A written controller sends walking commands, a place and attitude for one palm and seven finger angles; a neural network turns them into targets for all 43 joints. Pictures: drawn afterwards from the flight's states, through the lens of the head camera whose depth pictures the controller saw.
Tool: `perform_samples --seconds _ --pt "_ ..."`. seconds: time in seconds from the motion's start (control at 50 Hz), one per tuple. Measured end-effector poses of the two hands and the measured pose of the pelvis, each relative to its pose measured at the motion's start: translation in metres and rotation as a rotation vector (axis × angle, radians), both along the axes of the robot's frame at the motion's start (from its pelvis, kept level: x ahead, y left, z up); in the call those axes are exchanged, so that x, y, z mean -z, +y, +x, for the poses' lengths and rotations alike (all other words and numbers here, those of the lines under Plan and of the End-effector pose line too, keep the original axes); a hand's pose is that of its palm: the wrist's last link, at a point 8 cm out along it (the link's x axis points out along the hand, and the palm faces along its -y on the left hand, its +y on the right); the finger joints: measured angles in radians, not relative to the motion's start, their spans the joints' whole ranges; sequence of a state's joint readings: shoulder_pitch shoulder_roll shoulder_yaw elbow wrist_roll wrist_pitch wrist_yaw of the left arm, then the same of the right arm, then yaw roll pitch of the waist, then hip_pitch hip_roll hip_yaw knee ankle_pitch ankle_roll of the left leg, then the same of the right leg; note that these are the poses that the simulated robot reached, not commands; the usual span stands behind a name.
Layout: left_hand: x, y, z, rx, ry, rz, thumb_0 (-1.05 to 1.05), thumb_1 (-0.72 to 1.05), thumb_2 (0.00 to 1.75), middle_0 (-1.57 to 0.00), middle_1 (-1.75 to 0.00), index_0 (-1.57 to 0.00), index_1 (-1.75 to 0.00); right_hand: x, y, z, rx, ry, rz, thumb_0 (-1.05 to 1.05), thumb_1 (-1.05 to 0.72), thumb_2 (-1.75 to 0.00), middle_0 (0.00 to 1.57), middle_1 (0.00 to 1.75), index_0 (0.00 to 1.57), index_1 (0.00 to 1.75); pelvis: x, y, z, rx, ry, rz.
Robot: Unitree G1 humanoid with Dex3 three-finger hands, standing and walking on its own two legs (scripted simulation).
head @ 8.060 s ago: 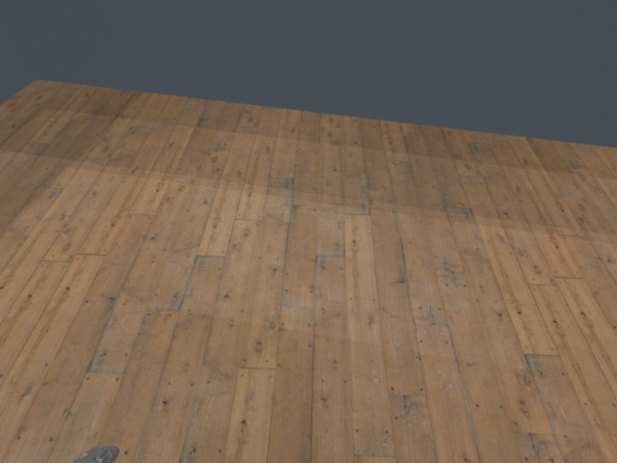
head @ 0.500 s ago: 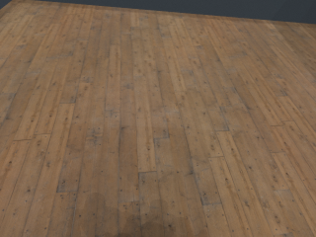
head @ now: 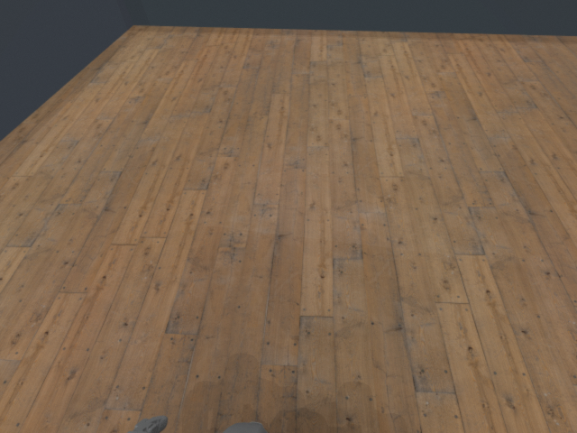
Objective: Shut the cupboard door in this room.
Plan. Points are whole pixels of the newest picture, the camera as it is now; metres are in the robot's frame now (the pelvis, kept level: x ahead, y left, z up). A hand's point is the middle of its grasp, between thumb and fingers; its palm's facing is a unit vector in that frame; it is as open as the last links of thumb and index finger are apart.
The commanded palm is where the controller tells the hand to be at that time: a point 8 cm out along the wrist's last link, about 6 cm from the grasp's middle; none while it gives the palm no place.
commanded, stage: turn or walk to find it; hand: left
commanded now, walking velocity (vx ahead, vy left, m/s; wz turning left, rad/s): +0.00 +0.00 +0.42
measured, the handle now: out of the picture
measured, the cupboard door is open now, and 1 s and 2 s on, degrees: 93 93 93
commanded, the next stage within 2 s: none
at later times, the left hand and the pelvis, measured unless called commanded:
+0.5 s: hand out of the picture -0.04 +0.26 -0.18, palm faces +0.26 -0.93 -0.25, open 7.4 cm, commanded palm none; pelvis -0.02 +0.04 +0.00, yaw +13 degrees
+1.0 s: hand out of the picture -0.04 +0.19 -0.14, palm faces +0.44 -0.85 -0.28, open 7.4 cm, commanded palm none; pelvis -0.03 -0.02 +0.01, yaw +27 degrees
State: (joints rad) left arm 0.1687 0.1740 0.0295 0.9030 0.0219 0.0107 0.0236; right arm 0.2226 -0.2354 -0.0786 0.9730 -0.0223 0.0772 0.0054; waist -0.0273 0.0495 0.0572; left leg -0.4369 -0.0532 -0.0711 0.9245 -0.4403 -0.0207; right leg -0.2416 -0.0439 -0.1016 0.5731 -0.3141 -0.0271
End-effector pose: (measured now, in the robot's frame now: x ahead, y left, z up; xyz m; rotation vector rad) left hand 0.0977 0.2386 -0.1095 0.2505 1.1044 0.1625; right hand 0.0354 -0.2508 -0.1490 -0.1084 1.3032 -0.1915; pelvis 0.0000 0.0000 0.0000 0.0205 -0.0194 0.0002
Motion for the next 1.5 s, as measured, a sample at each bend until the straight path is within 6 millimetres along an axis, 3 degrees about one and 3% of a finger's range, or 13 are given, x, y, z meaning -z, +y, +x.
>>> perform_samples --seconds 0.1,0.2,0.42,0.5,0.6,0.68,0.78,0.92,1.04,1.14,1.3,1.38,1.5 --pt "0.000 -0.005 -0.033 -0.061 0.051 -0.008 0.00 0.91 0.90 -0.20 -0.30 -0.20 -0.30 -0.005 -0.011 -0.001 -0.044 0.033 -0.005 0.00 -0.91 -0.90 0.20 0.30 0.20 0.30 -0.005 -0.005 -0.003 -0.053 -0.005 0.007" --pt "0.007 -0.001 -0.067 -0.130 0.103 -0.029 0.00 0.91 0.90 -0.20 -0.30 -0.20 -0.30 -0.009 -0.008 0.007 -0.108 0.067 -0.024 0.00 -0.91 -0.90 0.20 0.30 0.20 0.30 -0.006 -0.002 -0.006 -0.106 0.001 0.010" --pt "0.043 0.051 -0.153 -0.303 0.251 -0.065 0.00 0.91 0.90 -0.20 -0.30 -0.20 -0.30 -0.023 0.051 0.073 -0.292 -0.083 -0.081 0.00 -0.91 -0.90 0.20 0.30 0.20 0.30 0.007 0.032 -0.019 -0.192 0.009 -0.013" --pt "0.034 0.062 -0.156 -0.331 0.236 -0.064 0.00 0.91 0.90 -0.20 -0.30 -0.20 -0.30 -0.032 0.068 0.081 -0.329 -0.112 -0.074 0.00 -0.91 -0.90 0.20 0.30 0.20 0.30 -0.002 0.037 -0.022 -0.223 0.008 -0.029" --pt "0.021 0.064 -0.141 -0.346 0.154 -0.049 0.00 0.91 0.90 -0.20 -0.30 -0.20 -0.30 -0.032 0.075 0.083 -0.361 -0.115 -0.046 0.00 -0.91 -0.90 0.20 0.30 0.20 0.30 -0.007 0.035 -0.024 -0.262 0.008 -0.031" --pt "0.013 0.056 -0.124 -0.347 0.088 -0.032 0.00 0.91 0.90 -0.20 -0.30 -0.20 -0.30 -0.024 0.068 0.079 -0.373 -0.098 -0.024 0.00 -0.91 -0.90 0.20 0.30 0.21 0.30 -0.006 0.025 -0.026 -0.299 0.008 -0.024" --pt "0.006 0.035 -0.110 -0.353 0.005 0.003 0.00 0.91 0.90 -0.20 -0.30 -0.20 -0.30 -0.003 0.044 0.074 -0.381 -0.060 0.006 0.00 -0.91 -0.90 0.20 0.30 0.21 0.30 0.004 0.002 -0.025 -0.347 0.012 -0.004" --pt "-0.005 0.000 -0.140 -0.430 0.014 0.004 0.00 0.91 0.90 -0.20 -0.30 -0.20 -0.30 -0.001 0.017 0.073 -0.430 0.011 0.002 0.00 -0.91 -0.90 0.20 0.30 0.20 0.30 -0.004 -0.015 -0.027 -0.431 -0.005 0.013" --pt "0.001 -0.018 -0.180 -0.514 0.073 -0.029 0.00 0.91 0.90 -0.20 -0.30 -0.20 -0.30 -0.007 0.013 0.075 -0.497 0.056 -0.025 0.00 -0.91 -0.90 0.20 0.30 0.20 0.30 -0.007 -0.019 -0.030 -0.499 -0.003 0.017" --pt "0.014 -0.025 -0.225 -0.592 0.133 -0.067 0.00 0.91 0.90 -0.20 -0.30 -0.20 -0.30 -0.012 0.034 0.088 -0.576 0.049 -0.047 0.00 -0.91 -0.90 0.20 0.30 0.20 0.30 -0.005 -0.013 -0.040 -0.545 0.001 0.008" --pt "0.045 -0.014 -0.304 -0.719 0.238 -0.122 0.00 0.91 0.90 -0.20 -0.30 -0.20 -0.30 -0.024 0.100 0.112 -0.710 -0.117 -0.057 0.00 -0.91 -0.90 0.20 0.30 0.20 0.30 0.008 0.008 -0.065 -0.603 -0.009 -0.013" --pt "0.036 -0.006 -0.314 -0.750 0.228 -0.122 0.00 0.91 0.90 -0.20 -0.30 -0.20 -0.30 -0.035 0.119 0.110 -0.746 -0.149 -0.048 0.00 -0.91 -0.90 0.20 0.30 0.20 0.30 -0.001 0.011 -0.072 -0.633 -0.016 -0.028" --pt "0.021 0.003 -0.304 -0.767 0.137 -0.086 0.00 0.91 0.90 -0.20 -0.30 -0.20 -0.30 -0.036 0.127 0.103 -0.777 -0.143 -0.015 0.00 -0.91 -0.90 0.20 0.30 0.20 0.30 -0.008 0.008 -0.077 -0.676 -0.013 -0.029"
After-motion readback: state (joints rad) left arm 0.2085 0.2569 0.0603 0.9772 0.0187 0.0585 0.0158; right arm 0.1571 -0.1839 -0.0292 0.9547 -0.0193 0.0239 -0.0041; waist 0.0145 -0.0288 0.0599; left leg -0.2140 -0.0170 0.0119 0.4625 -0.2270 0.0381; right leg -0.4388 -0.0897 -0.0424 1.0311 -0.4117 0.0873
